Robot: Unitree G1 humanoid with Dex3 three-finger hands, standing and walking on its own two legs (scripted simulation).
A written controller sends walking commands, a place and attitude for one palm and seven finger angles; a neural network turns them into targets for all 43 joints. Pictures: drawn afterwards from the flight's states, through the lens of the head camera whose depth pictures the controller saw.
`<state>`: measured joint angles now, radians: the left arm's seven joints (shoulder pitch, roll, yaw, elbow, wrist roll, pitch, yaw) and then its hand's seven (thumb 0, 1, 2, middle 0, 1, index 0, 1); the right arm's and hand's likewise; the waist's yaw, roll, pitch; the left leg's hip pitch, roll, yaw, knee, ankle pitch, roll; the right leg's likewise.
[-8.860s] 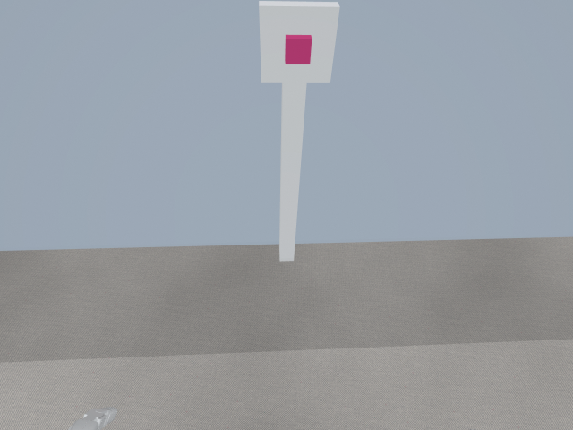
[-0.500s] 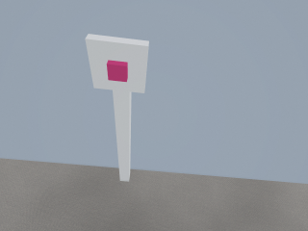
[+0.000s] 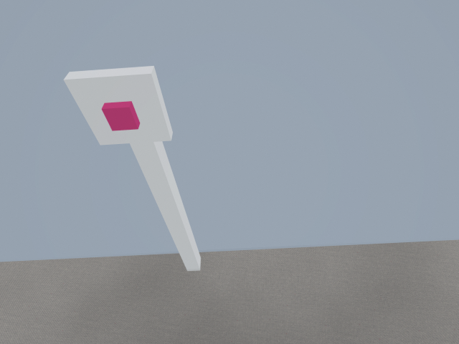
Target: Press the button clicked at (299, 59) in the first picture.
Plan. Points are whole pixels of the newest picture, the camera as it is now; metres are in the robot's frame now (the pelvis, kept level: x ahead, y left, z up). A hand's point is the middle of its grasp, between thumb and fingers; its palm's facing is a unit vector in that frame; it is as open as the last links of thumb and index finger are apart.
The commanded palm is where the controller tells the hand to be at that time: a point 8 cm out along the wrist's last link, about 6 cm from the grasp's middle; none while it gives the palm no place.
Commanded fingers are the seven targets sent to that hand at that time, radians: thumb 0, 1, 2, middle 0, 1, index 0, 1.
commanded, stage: come to a stop and stand still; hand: left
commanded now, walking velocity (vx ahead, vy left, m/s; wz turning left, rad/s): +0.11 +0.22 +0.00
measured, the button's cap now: (122, 115) +0.51 +0.25 +0.14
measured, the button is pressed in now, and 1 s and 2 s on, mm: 0 0 0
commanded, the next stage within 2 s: look again from close up in 0.84 s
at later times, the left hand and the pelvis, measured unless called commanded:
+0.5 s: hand out of the picture -0.04 +0.25 -0.18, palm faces +0.11 -0.97 -0.22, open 7.4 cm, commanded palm none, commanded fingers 0.00 0.90 0.90 -0.20 -0.30 -0.20 -0.30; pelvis -0.03 +0.06 -0.01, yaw +3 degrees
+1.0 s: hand out of the picture -0.04 +0.24 -0.17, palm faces +0.06 -0.98 -0.19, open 7.4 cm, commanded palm none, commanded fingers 0.00 0.90 0.90 -0.20 -0.30 -0.20 -0.30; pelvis -0.03 +0.06 +0.00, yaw +2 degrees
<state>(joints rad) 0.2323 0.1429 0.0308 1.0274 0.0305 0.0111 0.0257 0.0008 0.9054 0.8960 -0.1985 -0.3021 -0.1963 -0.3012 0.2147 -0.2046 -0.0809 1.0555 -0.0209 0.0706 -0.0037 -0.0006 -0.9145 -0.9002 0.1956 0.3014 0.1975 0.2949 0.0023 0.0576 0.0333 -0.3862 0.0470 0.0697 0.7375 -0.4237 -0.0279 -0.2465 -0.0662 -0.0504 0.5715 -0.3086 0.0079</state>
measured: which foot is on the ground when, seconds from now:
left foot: up 0.00-0.34, down 0.36-1.00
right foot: down 0.00-1.00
